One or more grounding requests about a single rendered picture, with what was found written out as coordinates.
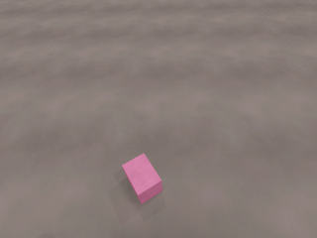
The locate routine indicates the carton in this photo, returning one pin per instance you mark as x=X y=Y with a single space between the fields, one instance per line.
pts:
x=143 y=178

